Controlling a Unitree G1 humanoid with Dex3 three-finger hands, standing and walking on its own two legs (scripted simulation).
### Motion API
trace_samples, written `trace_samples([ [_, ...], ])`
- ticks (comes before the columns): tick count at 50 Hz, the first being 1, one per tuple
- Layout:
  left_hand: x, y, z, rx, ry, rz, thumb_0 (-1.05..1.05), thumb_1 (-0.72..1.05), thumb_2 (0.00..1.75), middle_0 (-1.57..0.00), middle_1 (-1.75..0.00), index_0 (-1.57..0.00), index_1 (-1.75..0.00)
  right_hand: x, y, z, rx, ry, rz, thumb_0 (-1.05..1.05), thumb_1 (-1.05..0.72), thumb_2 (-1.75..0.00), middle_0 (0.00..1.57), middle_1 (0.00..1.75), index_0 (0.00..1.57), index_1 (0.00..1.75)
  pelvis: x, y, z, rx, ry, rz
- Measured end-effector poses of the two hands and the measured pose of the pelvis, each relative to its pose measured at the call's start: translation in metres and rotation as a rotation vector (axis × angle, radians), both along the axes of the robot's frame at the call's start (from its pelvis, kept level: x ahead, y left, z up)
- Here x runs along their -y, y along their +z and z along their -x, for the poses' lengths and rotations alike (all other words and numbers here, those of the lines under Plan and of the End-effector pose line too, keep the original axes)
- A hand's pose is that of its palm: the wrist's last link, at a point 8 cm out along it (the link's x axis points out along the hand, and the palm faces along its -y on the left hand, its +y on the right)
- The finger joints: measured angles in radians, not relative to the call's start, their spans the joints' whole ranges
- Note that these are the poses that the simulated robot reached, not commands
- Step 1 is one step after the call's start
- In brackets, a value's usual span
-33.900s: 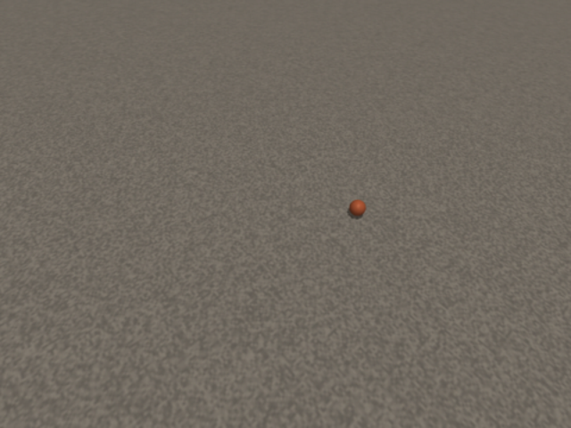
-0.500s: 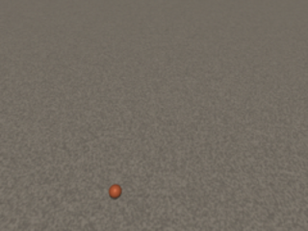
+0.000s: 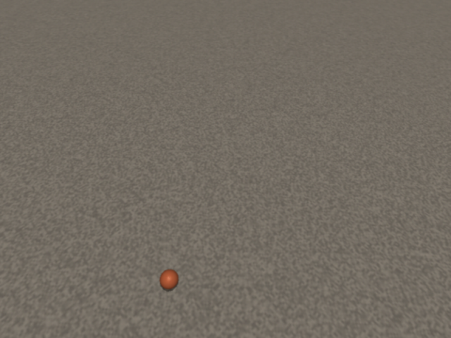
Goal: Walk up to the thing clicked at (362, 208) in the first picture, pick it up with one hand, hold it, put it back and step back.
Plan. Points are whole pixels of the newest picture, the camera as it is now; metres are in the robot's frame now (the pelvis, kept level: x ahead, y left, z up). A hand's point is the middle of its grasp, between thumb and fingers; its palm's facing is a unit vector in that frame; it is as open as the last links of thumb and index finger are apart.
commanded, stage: walk up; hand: left
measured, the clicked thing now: (169, 279) +0.47 +0.22 -0.74
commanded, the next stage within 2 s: none
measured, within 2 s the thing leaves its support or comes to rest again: neither
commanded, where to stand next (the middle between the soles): +0.10 -0.02 m, yaw +2 degrees
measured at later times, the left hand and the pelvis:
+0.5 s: hand out of the picture +0.09 +0.26 -0.17, palm faces -0.01 -0.92 -0.39, open 7.4 cm; pelvis +0.09 -0.02 -0.02, yaw +0 degrees
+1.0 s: hand out of the picture +0.11 +0.24 -0.15, palm faces -0.01 -0.88 -0.48, open 7.4 cm; pelvis +0.04 -0.04 -0.03, yaw +0 degrees
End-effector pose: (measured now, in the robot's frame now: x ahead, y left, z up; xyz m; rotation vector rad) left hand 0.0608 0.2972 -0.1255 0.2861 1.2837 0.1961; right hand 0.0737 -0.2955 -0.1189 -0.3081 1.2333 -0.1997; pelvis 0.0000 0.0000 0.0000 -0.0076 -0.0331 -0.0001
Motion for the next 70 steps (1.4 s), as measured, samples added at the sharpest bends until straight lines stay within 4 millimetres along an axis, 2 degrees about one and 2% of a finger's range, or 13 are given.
trace_samples([
  [6, -0.002, 0.002, 0.001, 0.012, -0.007, -0.005, 0.00, 0.90, 0.90, -0.21, -0.30, -0.20, -0.30, 0.006, 0.002, -0.005, 0.027, 0.006, -0.007, 0.00, -0.91, -0.90, 0.20, 0.30, 0.20, 0.30, 0.003, -0.002, -0.012, -0.005, -0.004, -0.017],
  [14, 0.005, 0.003, -0.005, 0.019, -0.014, -0.054, 0.00, 0.90, 0.90, -0.21, -0.30, -0.20, -0.30, 0.043, -0.009, -0.002, -0.027, -0.029, 0.020, 0.00, -0.91, -0.90, 0.20, 0.30, 0.20, 0.30, 0.024, -0.013, -0.039, -0.001, -0.008, -0.013],
  [22, 0.005, 0.007, -0.007, -0.070, 0.023, -0.078, 0.00, 0.90, 0.90, -0.21, -0.30, -0.20, -0.30, 0.046, -0.007, -0.062, -0.026, 0.033, 0.037, 0.01, -0.91, -0.90, 0.20, 0.30, 0.20, 0.30, 0.021, -0.012, -0.076, 0.004, -0.008, -0.002],
  [28, -0.006, -0.020, -0.055, -0.054, 0.053, -0.076, 0.01, 0.90, 0.90, -0.21, -0.30, -0.20, -0.30, 0.024, -0.019, -0.120, 0.032, 0.049, 0.039, 0.01, -0.91, -0.90, 0.20, 0.30, 0.20, 0.30, 0.010, -0.029, -0.096, 0.022, 0.000, -0.012],
  [34, 0.003, -0.012, -0.114, 0.086, -0.021, -0.076, 0.00, 0.90, 0.90, -0.21, -0.30, -0.20, -0.30, 0.006, -0.016, -0.155, 0.150, 0.057, 0.001, 0.00, -0.91, -0.90, 0.20, 0.30, 0.20, 0.30, 0.012, -0.027, -0.085, 0.022, -0.004, -0.019],
  [38, 0.008, -0.005, -0.122, 0.135, -0.058, -0.098, 0.00, 0.90, 0.90, -0.21, -0.30, -0.20, -0.30, 0.007, -0.019, -0.165, 0.221, 0.078, -0.024, 0.00, -0.91, -0.90, 0.20, 0.30, 0.20, 0.30, 0.018, -0.033, -0.073, 0.017, -0.024, -0.029],
  [41, 0.012, -0.002, -0.109, 0.139, -0.073, -0.126, 0.00, 0.90, 0.90, -0.21, -0.30, -0.20, -0.30, 0.016, -0.026, -0.163, 0.263, 0.080, -0.038, 0.00, -0.90, -0.90, 0.20, 0.30, 0.20, 0.30, 0.026, -0.041, -0.064, 0.011, -0.042, -0.035],
  [44, 0.016, 0.002, -0.082, 0.110, -0.079, -0.155, 0.00, 0.90, 0.90, -0.21, -0.30, -0.20, -0.30, 0.029, -0.033, -0.148, 0.256, 0.061, -0.042, 0.00, -0.91, -0.90, 0.20, 0.30, 0.20, 0.30, 0.034, -0.044, -0.054, 0.014, -0.026, -0.028],
  [49, 0.019, 0.020, -0.044, 0.061, -0.028, -0.171, 0.00, 0.90, 0.90, -0.21, -0.30, -0.21, -0.30, 0.045, -0.034, -0.097, 0.120, 0.047, -0.027, 0.00, -0.91, -0.90, 0.20, 0.30, 0.20, 0.30, 0.037, -0.028, -0.043, -0.007, -0.006, -0.052],
  [54, 0.019, 0.030, -0.031, 0.120, 0.001, -0.164, 0.00, 0.90, 0.90, -0.21, -0.30, -0.21, -0.30, 0.055, -0.032, -0.038, -0.046, 0.068, 0.009, 0.00, -0.91, -0.90, 0.20, 0.30, 0.20, 0.30, 0.036, -0.020, -0.036, -0.014, 0.043, -0.046],
  [57, 0.015, 0.030, -0.022, 0.165, 0.016, -0.139, 0.00, 0.90, 0.90, -0.21, -0.30, -0.21, -0.30, 0.055, -0.026, -0.020, -0.109, 0.101, 0.022, 0.01, -0.91, -0.90, 0.20, 0.30, 0.20, 0.30, 0.033, -0.019, -0.036, -0.010, 0.076, -0.042],
  [64, -0.009, 0.003, 0.010, 0.094, 0.066, -0.078, 0.00, 0.90, 0.90, -0.21, -0.30, -0.20, -0.30, 0.036, -0.005, -0.032, 0.013, 0.126, 0.066, 0.01, -0.91, -0.90, 0.20, 0.30, 0.20, 0.30, 0.016, -0.023, -0.038, 0.009, 0.086, -0.046],
  [70, -0.006, -0.003, 0.001, 0.085, 0.060, -0.036, 0.01, 0.90, 0.90, -0.21, -0.30, -0.20, -0.30, 0.025, 0.012, -0.054, 0.101, 0.141, 0.065, 0.01, -0.91, -0.90, 0.20, 0.30, 0.20, 0.30, 0.015, -0.016, -0.047, 0.014, 0.085, -0.017],
])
